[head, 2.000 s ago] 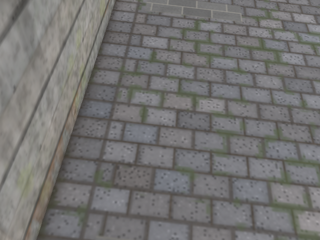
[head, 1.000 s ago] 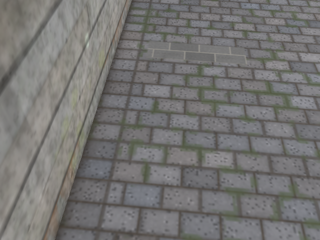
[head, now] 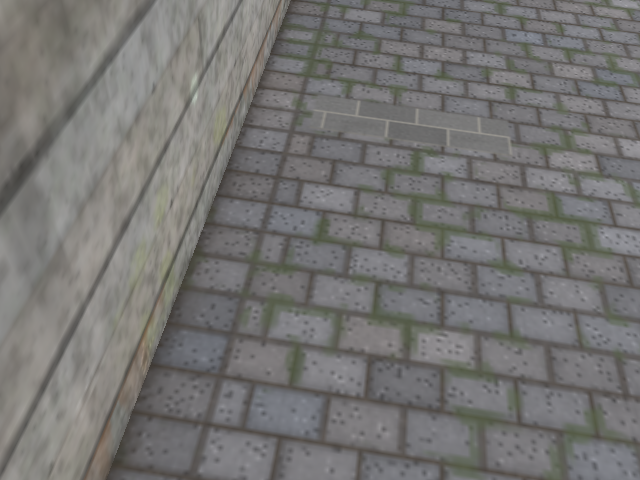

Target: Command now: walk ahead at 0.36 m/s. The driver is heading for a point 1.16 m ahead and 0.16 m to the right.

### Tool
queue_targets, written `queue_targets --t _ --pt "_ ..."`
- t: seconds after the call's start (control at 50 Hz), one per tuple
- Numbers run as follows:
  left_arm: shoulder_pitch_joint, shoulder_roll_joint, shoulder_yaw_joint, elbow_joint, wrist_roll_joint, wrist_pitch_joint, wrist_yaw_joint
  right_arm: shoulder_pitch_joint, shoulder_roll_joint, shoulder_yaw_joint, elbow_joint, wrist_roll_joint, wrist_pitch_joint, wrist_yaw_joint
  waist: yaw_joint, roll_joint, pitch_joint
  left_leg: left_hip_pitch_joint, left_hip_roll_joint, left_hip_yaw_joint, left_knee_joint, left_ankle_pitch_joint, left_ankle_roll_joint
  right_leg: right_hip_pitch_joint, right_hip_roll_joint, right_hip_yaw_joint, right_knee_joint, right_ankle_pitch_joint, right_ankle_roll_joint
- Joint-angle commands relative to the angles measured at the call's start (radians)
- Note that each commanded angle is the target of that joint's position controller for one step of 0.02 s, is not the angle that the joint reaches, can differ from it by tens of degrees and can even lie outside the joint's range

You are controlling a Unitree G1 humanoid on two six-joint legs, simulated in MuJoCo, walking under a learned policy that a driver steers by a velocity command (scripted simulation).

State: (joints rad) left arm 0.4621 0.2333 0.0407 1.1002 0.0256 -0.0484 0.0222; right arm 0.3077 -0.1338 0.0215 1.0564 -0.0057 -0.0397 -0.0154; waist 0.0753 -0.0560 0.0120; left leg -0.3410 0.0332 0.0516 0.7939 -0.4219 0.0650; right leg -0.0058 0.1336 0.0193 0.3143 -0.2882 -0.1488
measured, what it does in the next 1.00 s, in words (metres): walks ahead: left foot, then right foot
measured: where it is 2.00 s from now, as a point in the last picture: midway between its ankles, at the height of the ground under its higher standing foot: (381, 285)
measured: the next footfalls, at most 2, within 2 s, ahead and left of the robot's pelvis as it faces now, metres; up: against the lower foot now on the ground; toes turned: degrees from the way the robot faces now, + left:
left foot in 0.10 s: +0.13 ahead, +0.13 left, +0.00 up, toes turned +3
right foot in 0.60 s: +0.47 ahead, -0.09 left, +0.00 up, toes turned -2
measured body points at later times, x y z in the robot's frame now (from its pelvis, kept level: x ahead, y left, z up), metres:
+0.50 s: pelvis +0.24 +0.02 +0.00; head +0.27 +0.03 +0.45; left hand +0.45 +0.23 -0.11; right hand +0.13 -0.21 -0.13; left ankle +0.09 +0.12 -0.74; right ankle +0.42 -0.10 -0.69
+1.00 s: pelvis +0.52 -0.05 +0.00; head +0.55 -0.06 +0.45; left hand +0.44 +0.20 -0.13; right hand +0.70 -0.27 -0.12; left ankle +0.69 +0.08 -0.70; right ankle +0.43 -0.09 -0.74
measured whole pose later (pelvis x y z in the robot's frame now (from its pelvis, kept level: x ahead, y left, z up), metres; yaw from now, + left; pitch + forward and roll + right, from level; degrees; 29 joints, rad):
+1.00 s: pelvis +0.52 -0.05 +0.00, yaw +0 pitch +0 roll -1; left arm 0.47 0.20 0.03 1.05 0.01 -0.13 0.00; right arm 0.07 -0.21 -0.04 0.84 -0.02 -0.01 0.01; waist 0.08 0.05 0.06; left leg -0.58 0.05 0.04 0.63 0.01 0.03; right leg 0.09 0.13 -0.05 0.14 -0.23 -0.12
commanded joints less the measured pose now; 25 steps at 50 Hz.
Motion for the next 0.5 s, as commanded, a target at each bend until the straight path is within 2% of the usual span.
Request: queue_targets --t 0.02,0.04,0.06,0.08,0.1,0.12,0.14,0.16,0.18,0.2,0.22,0.24,0.26,0.32,0.34,0.36,0.38,0.42,0.44,0.48,0.5 --pt "0.01 0.116 0.017 -0.048 -0.001 -0.021 0.002 -0.132 -0.094 -0.026 -0.098 0.027 -0.03 0.004 -0.006 0.003 0.138 -0.103 0.007 -0.005 -0.116 0.076 0.002 -0.071 -0.319 0.286 -0.176 -0.125 -0.163" --pt "-0.001 0.12 0.016 -0.053 -0.002 -0.022 0.001 -0.124 -0.091 -0.03 -0.099 0.028 -0.029 0.004 -0.021 0.008 0.141 -0.02 -0.009 0.018 -0.174 0.123 0.001 -0.129 -0.305 0.257 -0.156 -0.095 -0.151" --pt "-0.013 0.117 0.015 -0.057 -0.009 -0.021 -0.001 -0.077 -0.068 -0.025 -0.087 0.025 -0.029 0.006 -0.054 0.011 0.144 0.081 -0.037 0.049 -0.243 0.184 -0.005 -0.2 -0.276 0.23 -0.114 -0.079 -0.133" --pt "-0.016 0.115 0.014 -0.061 -0.011 -0.023 -0.004 0.004 -0.061 -0.028 -0.057 0.017 -0.029 0.006 -0.085 0.036 0.126 0.216 -0.067 0.066 -0.286 0.212 -0.014 -0.274 -0.244 0.2 -0.047 -0.037 -0.114" --pt "-0.016 0.098 0.009 -0.064 -0.008 -0.031 -0.009 0.126 -0.088 -0.04 -0.019 0.011 -0.034 0.0 -0.129 0.054 0.09 0.364 -0.049 0.014 -0.301 0.18 -0.017 -0.349 -0.194 0.157 0.068 0.035 -0.088" --pt "-0.023 0.048 -0.006 -0.079 -0.024 -0.053 -0.018 0.291 -0.171 -0.063 0.009 -0.016 -0.045 -0.004 -0.194 0.215 0.051 0.483 0.132 -0.255 -0.444 -0.004 0.029 -0.45 -0.098 0.046 0.347 0.08 -0.05" --pt "-0.003 0.039 0.0 -0.097 -0.015 -0.06 -0.019 0.438 -0.303 -0.101 0.045 -0.013 -0.04 0.0 -0.215 0.444 0.002 0.531 0.356 -0.65 -0.61 -0.141 0.177 -0.595 -0.006 -0.059 0.697 -0.214 -0.013" --pt "-0.103 0.091 0.007 -0.115 0.028 -0.061 -0.023 0.347 -0.247 -0.094 0.029 -0.009 -0.039 0.007 -0.173 0.25 0.056 0.464 0.358 -0.692 -0.629 -0.299 0.187 -0.71 -0.07 0.027 0.865 -0.24 -0.011" --pt "-0.13 0.067 0.002 -0.128 0.022 -0.066 -0.034 0.227 -0.226 -0.092 -0.011 -0.009 -0.043 0.012 -0.131 0.158 0.108 0.406 0.325 -0.604 -0.621 -0.245 0.178 -0.754 -0.117 0.042 0.908 -0.135 -0.007" --pt "-0.139 0.061 0.0 -0.127 0.007 -0.072 -0.046 0.149 -0.178 -0.08 -0.037 -0.015 -0.045 0.012 -0.101 0.108 0.107 0.372 0.282 -0.51 -0.631 -0.122 0.159 -0.747 -0.151 0.045 0.882 -0.041 0.004" --pt "-0.162 0.064 0.006 -0.138 -0.001 -0.065 -0.049 0.12 -0.16 -0.075 -0.047 -0.019 -0.053 0.011 -0.088 0.089 0.107 0.351 0.251 -0.425 -0.64 0.024 0.138 -0.731 -0.167 0.032 0.843 0.017 0.031" --pt "-0.167 0.055 0.008 -0.137 0.005 -0.053 -0.05 0.118 -0.136 -0.066 -0.042 -0.014 -0.061 0.008 -0.074 0.093 0.101 0.334 0.223 -0.354 -0.645 0.144 0.12 -0.708 -0.172 0.021 0.818 0.059 0.055" --pt "-0.191 0.052 0.01 -0.148 0.007 -0.046 -0.049 0.156 -0.14 -0.07 -0.037 -0.012 -0.07 0.004 -0.084 0.098 0.092 0.34 0.219 -0.31 -0.663 0.23 0.114 -0.702 -0.169 0.014 0.8 0.096 0.071" --pt "-0.292 0.022 0.012 -0.196 0.015 -0.029 -0.053 0.222 -0.133 -0.066 -0.019 0.008 -0.087 -0.003 -0.086 0.117 0.115 0.324 0.191 -0.203 -0.683 0.393 0.108 -0.742 -0.176 -0.03 0.724 0.177 0.107" --pt "-0.348 0.016 0.013 -0.225 0.015 -0.027 -0.055 0.227 -0.131 -0.064 -0.022 0.01 -0.091 -0.003 -0.088 0.124 0.127 0.306 0.183 -0.179 -0.69 0.429 0.106 -0.749 -0.176 -0.043 0.676 0.21 0.112" --pt "-0.391 -0.022 0.002 -0.257 0.014 -0.025 -0.057 0.231 -0.145 -0.064 -0.028 0.004 -0.093 -0.005 -0.083 0.151 0.148 0.265 0.171 -0.14 -0.687 0.523 0.103 -0.729 -0.174 -0.061 0.595 0.249 0.111" --pt "-0.436 -0.029 -0.001 -0.28 0.011 -0.023 -0.06 0.226 -0.142 -0.063 -0.036 0.003 -0.097 -0.003 -0.086 0.157 0.149 0.238 0.16 -0.111 -0.686 0.586 0.092 -0.684 -0.167 -0.073 0.527 0.294 0.106" --pt "-0.49 -0.027 -0.003 -0.316 0.006 -0.02 -0.065 0.214 -0.159 -0.066 -0.053 0.007 -0.105 0.0 -0.083 0.171 0.138 0.21 0.156 -0.077 -0.697 0.639 0.076 -0.587 -0.151 -0.084 0.419 0.355 0.088" --pt "-0.49 -0.027 -0.004 -0.321 0.003 -0.012 -0.065 0.207 -0.158 -0.062 -0.057 0.016 -0.108 0.004 -0.069 0.185 0.123 0.21 0.159 -0.071 -0.694 0.641 0.071 -0.535 -0.149 -0.085 0.388 0.35 0.079" --pt "-0.503 0.0 0.003 -0.334 0.011 -0.004 -0.063 0.2 -0.179 -0.065 -0.067 0.019 -0.111 0.006 -0.058 0.18 0.115 0.264 0.186 -0.061 -0.676 0.709 0.068 -0.49 -0.14 -0.094 0.345 0.318 0.051" --pt "-0.492 0.016 0.008 -0.329 0.026 -0.007 -0.063 0.201 -0.175 -0.058 -0.066 0.021 -0.107 0.005 -0.041 0.181 0.106 0.306 0.203 -0.058 -0.623 0.827 0.067 -0.47 -0.128 -0.099 0.337 0.274 0.028"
